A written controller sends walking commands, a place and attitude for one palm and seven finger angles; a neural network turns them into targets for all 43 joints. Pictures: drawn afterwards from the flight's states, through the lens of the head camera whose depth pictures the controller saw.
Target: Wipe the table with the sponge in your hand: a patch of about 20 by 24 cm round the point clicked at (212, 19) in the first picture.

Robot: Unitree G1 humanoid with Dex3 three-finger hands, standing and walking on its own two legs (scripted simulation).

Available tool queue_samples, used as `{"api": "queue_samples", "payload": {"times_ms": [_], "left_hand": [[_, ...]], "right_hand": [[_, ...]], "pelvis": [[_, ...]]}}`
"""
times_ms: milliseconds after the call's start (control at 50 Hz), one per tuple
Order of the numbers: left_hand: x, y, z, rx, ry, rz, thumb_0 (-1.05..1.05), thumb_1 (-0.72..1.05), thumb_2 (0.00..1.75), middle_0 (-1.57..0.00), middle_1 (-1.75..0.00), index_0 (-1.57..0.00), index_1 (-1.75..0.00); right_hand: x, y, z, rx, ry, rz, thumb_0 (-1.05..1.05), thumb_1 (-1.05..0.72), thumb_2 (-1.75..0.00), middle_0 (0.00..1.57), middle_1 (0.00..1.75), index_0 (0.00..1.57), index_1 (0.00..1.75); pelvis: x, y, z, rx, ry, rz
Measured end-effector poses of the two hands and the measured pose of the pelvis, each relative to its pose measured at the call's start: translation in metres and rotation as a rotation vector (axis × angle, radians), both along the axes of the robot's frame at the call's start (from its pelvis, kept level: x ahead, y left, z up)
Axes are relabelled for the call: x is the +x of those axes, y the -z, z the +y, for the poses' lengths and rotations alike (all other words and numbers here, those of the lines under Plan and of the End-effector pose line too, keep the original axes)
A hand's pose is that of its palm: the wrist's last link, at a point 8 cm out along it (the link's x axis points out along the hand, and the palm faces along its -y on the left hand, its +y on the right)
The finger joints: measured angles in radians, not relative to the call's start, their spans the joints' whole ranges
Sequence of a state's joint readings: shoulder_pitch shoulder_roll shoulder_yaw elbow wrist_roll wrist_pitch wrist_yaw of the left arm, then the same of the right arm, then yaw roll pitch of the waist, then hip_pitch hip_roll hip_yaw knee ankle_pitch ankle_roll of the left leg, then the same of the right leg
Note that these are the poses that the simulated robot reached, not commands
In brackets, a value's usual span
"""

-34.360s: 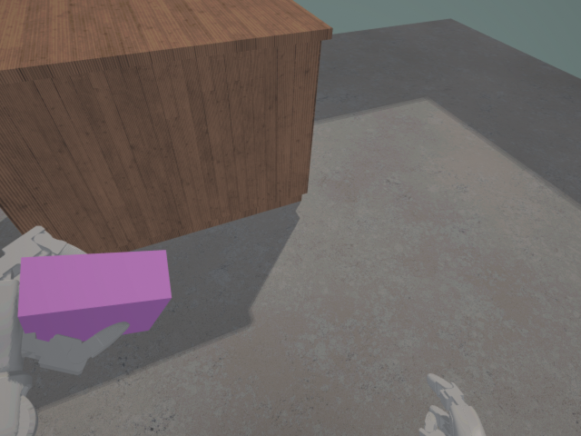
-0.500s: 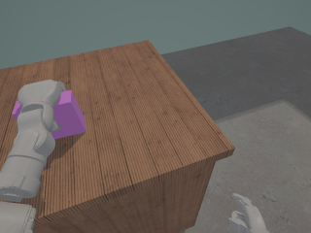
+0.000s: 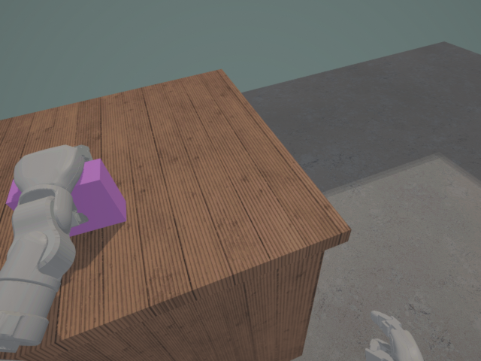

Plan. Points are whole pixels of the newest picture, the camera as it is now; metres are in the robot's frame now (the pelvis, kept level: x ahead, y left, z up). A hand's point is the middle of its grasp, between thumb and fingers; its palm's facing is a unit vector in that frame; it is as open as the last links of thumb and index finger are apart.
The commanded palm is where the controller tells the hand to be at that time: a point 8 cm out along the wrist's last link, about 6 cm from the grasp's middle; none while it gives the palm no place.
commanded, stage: wipe back along the first lane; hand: left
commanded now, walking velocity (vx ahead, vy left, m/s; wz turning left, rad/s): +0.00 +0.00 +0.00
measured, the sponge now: (79, 208) +0.32 +0.32 +0.12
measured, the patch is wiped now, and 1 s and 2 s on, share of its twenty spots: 1.00 1.00 1.00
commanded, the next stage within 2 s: lift the sponge slowly off the table in 0.56 s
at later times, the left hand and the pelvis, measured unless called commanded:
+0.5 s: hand (64, 213) +0.27 +0.30 +0.16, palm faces +0.18 -0.04 -0.98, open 9.5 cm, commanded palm +0.22 +0.28 +0.18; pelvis +0.00 +0.01 +0.00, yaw -1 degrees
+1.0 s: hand (60, 226) +0.25 +0.29 +0.16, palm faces +0.22 -0.07 -0.97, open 9.4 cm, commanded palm +0.21 +0.28 +0.20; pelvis -0.01 +0.00 -0.01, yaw +0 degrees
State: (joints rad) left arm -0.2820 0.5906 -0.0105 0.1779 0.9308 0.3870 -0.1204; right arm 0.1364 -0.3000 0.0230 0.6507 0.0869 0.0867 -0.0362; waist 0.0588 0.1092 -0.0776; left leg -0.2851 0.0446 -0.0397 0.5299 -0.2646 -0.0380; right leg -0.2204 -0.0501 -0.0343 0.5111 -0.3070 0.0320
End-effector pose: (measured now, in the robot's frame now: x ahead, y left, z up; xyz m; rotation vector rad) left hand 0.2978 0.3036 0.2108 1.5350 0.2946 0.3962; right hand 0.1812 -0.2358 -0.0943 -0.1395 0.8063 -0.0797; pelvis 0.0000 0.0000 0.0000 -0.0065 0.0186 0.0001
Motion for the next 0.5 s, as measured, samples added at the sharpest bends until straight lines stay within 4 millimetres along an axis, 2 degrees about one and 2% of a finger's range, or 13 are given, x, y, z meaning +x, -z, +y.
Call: {"api": "queue_samples", "payload": {"times_ms": [300, 500], "left_hand": [[-0.025, 0.001, -0.006, -0.026, 0.001, -0.068, 0.02, -0.42, 1.07, -0.71, -1.4, -0.76, -1.4], [-0.052, 0.002, -0.015, -0.041, 0.028, -0.115, 0.04, -0.42, 1.07, -0.71, -1.4, -0.75, -1.4]], "right_hand": [[0.042, -0.018, 0.024, 0.031, -0.06, -0.11, 0.01, -0.91, -0.9, 0.2, 0.3, 0.2, 0.3], [0.055, -0.025, 0.043, 0.056, -0.099, -0.154, 0.01, -0.91, -0.9, 0.2, 0.3, 0.2, 0.3]], "pelvis": [[0.005, 0.003, 0.006, 0.0, 0.008, 0.007], [0.004, 0.005, 0.012, -0.001, 0.015, 0.003]]}}
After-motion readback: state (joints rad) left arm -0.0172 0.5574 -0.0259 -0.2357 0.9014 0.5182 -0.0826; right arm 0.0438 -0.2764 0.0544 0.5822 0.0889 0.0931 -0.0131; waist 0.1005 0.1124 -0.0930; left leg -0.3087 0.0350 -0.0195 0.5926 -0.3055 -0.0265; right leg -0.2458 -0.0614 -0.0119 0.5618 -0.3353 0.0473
